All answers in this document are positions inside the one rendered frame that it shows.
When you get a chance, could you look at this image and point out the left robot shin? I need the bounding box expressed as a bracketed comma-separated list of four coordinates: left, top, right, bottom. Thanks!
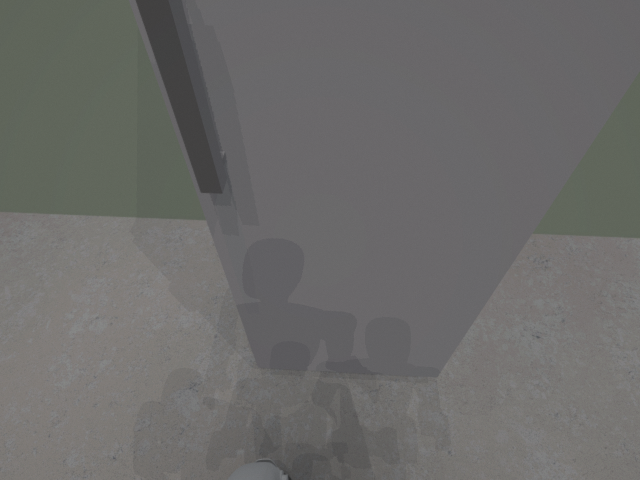
[256, 459, 280, 470]

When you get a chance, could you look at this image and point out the handle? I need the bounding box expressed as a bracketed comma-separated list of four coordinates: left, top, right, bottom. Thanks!
[136, 0, 227, 194]

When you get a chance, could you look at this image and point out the fridge door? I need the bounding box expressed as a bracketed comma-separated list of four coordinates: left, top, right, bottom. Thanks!
[129, 0, 640, 377]

